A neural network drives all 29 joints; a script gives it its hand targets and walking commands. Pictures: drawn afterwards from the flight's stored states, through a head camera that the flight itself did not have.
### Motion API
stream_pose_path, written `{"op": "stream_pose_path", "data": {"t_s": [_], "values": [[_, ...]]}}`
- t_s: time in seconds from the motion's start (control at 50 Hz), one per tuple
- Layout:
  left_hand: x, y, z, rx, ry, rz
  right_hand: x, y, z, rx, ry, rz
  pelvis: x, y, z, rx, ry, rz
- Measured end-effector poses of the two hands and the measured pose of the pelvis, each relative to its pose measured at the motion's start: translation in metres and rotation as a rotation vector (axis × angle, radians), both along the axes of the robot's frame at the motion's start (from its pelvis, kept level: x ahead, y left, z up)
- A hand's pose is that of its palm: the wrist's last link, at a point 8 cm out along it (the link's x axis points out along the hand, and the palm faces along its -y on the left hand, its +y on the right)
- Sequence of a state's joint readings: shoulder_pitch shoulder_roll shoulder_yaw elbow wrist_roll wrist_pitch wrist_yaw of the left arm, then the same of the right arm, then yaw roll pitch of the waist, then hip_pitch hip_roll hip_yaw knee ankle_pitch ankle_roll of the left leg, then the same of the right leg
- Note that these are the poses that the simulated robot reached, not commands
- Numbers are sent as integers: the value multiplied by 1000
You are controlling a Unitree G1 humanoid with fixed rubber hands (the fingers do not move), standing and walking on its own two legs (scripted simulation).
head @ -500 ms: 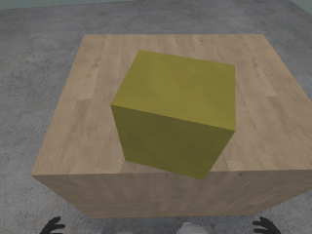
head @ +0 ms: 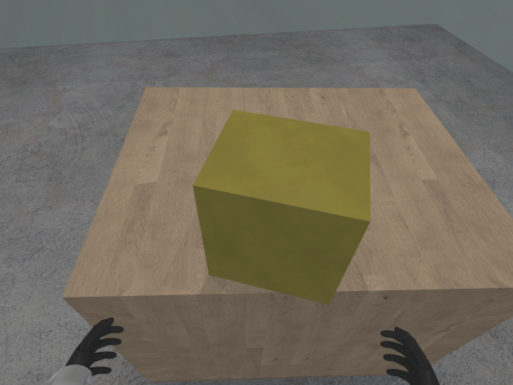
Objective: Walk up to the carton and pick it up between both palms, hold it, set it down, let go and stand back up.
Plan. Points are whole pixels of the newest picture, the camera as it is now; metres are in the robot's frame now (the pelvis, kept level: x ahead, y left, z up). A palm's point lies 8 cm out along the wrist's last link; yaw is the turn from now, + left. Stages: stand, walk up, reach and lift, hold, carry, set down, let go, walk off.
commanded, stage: reach and lift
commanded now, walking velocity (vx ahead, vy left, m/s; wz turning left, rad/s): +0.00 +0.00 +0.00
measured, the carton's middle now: (282, 209) +0.39 -0.04 +0.05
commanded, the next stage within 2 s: none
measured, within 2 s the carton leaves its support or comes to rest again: neither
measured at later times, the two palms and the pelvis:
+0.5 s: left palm (104, 338) +0.20 +0.23 -0.02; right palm (422, 346) +0.18 -0.22 +0.00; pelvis +0.01 -0.02 +0.00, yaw +0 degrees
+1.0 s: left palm (105, 307) +0.23 +0.23 +0.03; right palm (416, 316) +0.20 -0.20 +0.06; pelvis +0.03 +0.00 +0.01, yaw +0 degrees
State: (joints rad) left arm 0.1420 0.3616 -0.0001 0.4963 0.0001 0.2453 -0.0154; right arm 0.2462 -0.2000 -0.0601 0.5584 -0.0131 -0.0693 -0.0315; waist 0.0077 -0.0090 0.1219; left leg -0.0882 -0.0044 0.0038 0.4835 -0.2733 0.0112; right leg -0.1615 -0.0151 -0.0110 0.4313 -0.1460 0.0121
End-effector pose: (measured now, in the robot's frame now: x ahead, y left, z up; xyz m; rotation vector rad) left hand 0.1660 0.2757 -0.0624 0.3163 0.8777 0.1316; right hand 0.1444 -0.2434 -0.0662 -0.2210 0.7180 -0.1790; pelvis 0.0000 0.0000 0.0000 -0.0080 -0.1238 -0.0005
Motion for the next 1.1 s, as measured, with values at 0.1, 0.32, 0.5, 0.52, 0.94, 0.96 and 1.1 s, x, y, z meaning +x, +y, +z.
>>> {"op": "stream_pose_path", "data": {"t_s": [0.1, 0.32, 0.5, 0.52, 0.94, 0.96, 1.1], "values": [[5, -5, 9, -2, -57, -27, -2, -3, 12, 0, -41, -20, -1, -2, 2, 1, 5, 0], [18, -29, 26, -41, -141, -85, 28, -7, 51, 27, -190, -49, 3, -15, 3, 8, 11, -5], [31, -41, 44, -128, -244, -89, 33, 18, 70, 95, -233, -88, 8, -16, 4, 7, 19, -6], [30, -41, 44, -133, -248, -89, 33, 22, 72, 101, -232, -90, 9, -15, 4, 6, 20, -6], [55, -47, 82, -215, -425, -132, 52, 39, 119, 135, -369, -127, 24, -4, 5, -9, 40, -6], [57, -47, 84, -217, -433, -135, 53, 40, 121, 138, -377, -127, 24, -4, 5, -9, 40, -6], [65, -51, 98, -235, -491, -153, 57, 44, 132, 149, -399, -124, 27, -2, 5, -12, 44, -6]]}}
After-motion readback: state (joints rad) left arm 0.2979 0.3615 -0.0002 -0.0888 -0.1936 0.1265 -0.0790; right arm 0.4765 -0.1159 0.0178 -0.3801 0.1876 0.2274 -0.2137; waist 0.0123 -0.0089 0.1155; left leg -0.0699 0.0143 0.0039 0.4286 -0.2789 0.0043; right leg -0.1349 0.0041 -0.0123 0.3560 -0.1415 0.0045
